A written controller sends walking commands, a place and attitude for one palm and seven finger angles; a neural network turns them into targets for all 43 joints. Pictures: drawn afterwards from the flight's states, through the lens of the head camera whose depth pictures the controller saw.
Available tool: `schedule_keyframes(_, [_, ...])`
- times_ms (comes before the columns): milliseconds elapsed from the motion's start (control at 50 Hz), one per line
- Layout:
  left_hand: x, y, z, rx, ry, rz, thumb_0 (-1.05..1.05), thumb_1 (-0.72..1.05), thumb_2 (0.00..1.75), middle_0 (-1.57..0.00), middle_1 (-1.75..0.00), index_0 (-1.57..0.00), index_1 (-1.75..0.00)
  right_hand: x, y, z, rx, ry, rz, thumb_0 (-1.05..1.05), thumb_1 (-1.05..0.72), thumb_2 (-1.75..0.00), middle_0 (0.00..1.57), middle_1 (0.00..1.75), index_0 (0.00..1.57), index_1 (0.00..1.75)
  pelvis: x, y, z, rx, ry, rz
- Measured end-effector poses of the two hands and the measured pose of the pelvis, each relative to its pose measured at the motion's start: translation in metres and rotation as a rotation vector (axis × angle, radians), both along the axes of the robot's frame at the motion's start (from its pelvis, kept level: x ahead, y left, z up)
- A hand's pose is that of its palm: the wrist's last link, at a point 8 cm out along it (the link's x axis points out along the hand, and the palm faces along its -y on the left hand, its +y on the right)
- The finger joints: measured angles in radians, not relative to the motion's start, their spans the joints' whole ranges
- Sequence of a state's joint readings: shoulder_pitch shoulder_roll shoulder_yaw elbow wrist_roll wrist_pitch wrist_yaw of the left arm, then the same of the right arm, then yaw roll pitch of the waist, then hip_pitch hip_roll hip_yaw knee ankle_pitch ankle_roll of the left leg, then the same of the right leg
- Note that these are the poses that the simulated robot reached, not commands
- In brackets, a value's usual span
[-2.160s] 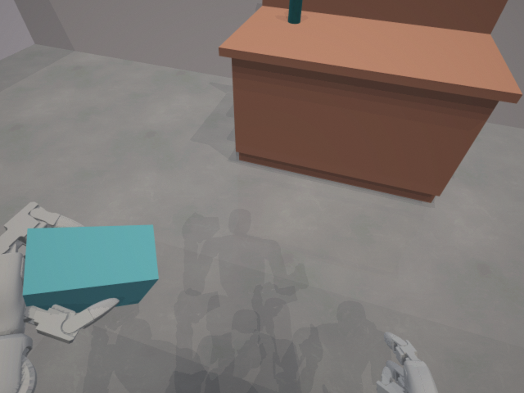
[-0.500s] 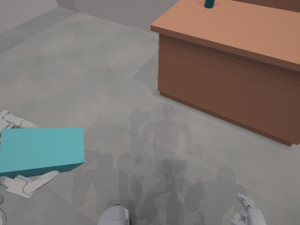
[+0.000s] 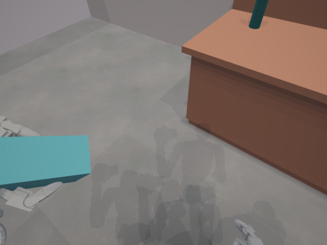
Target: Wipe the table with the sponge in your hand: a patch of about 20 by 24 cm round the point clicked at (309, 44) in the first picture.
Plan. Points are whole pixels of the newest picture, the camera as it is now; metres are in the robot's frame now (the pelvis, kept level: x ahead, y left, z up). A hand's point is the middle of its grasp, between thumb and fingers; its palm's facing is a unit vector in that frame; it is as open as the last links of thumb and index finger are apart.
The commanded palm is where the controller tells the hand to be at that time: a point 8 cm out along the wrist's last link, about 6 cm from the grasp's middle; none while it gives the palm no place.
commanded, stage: walk to a spot facing it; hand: left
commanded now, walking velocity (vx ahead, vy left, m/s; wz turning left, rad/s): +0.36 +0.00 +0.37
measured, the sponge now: (57, 162) +0.22 +0.21 +0.17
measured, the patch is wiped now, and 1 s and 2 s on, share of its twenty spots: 0.00 0.00 0.00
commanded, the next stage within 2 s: turn to face it in 1.20 s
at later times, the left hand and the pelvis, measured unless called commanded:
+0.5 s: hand (50, 110) +0.33 +0.27 +0.19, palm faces +0.52 -0.75 -0.41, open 10.7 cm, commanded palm +0.25 +0.30 +0.19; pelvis +0.13 +0.00 +0.00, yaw +9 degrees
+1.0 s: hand (57, 96) +0.38 +0.28 +0.18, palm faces +0.64 -0.63 -0.45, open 10.7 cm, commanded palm +0.30 +0.30 +0.19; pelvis +0.26 -0.02 +0.01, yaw +23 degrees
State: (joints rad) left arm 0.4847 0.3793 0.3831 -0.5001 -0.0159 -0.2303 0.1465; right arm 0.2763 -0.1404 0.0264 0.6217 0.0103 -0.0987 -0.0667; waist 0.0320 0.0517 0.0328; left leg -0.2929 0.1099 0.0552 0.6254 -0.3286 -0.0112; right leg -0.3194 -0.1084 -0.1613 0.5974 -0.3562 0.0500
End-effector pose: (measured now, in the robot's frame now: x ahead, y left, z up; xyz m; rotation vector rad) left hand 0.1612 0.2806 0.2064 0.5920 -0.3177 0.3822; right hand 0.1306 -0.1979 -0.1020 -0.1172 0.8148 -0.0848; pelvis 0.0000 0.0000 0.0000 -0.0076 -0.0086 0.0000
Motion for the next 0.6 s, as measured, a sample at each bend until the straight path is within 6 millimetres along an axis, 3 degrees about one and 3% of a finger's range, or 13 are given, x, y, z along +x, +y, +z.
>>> schedule_keyframes(60, [0.014, -0.009, -0.017, -0.060, 0.007, 0.054, -0.01, -0.53, 1.00, -0.65, -1.37, -0.66, -1.37, 0.020, -0.026, -0.014, -0.048, 0.044, 0.042, 0.01, -0.90, -0.89, 0.20, 0.30, 0.20, 0.30, 0.013, -0.011, -0.007, 0.008, -0.016, 0.043])
schedule_keyframes(100, [0.025, -0.014, -0.023, -0.107, 0.027, 0.065, -0.01, -0.53, 1.00, -0.65, -1.37, -0.66, -1.37, 0.035, -0.042, -0.012, -0.084, 0.064, 0.051, 0.01, -0.90, -0.89, 0.20, 0.30, 0.20, 0.30, 0.023, -0.014, -0.004, 0.016, -0.024, 0.057])
schedule_keyframes(180, [0.045, -0.020, -0.021, -0.108, 0.066, 0.041, -0.01, -0.53, 1.00, -0.65, -1.37, -0.66, -1.37, 0.070, -0.065, 0.011, -0.143, 0.046, 0.033, 0.01, -0.91, -0.89, 0.20, 0.30, 0.20, 0.30, 0.045, -0.018, 0.007, 0.028, -0.015, 0.087])
schedule_keyframes(260, [0.061, -0.014, -0.010, -0.064, 0.038, 0.022, -0.01, -0.53, 1.00, -0.65, -1.37, -0.66, -1.37, 0.108, -0.070, 0.035, -0.196, -0.004, 0.039, 0.01, -0.91, -0.89, 0.20, 0.30, 0.20, 0.29, 0.070, -0.016, 0.010, 0.035, 0.004, 0.105])
schedule_keyframes(360, [0.084, 0.009, -0.008, -0.030, -0.077, 0.039, -0.01, -0.53, 1.00, -0.65, -1.37, -0.66, -1.37, 0.159, -0.055, 0.039, -0.234, -0.091, 0.046, 0.01, -0.91, -0.89, 0.20, 0.30, 0.20, 0.29, 0.102, 0.000, -0.009, 0.026, 0.001, 0.109])
schedule_keyframes(440, [0.110, 0.023, -0.012, -0.043, -0.077, 0.069, -0.01, -0.53, 1.00, -0.65, -1.37, -0.66, -1.37, 0.187, -0.023, 0.034, -0.142, -0.105, 0.069, 0.01, -0.91, -0.90, 0.19, 0.30, 0.19, 0.29, 0.119, -0.001, -0.007, 0.014, -0.004, 0.138])
schedule_keyframes(520, [0.120, 0.015, -0.001, -0.051, -0.048, 0.072, -0.01, -0.53, 1.00, -0.65, -1.37, -0.66, -1.37, 0.204, 0.010, 0.034, -0.043, -0.097, 0.128, 0.01, -0.91, -0.89, 0.20, 0.30, 0.20, 0.29, 0.139, -0.005, 0.004, -0.004, 0.013, 0.158])
schedule_keyframes(600, [0.122, 0.001, 0.009, -0.028, -0.012, 0.091, -0.01, -0.53, 1.00, -0.65, -1.37, -0.66, -1.37, 0.219, 0.028, 0.027, 0.020, -0.068, 0.189, 0.01, -0.91, -0.89, 0.20, 0.30, 0.20, 0.30, 0.164, -0.013, 0.011, -0.013, 0.016, 0.184])
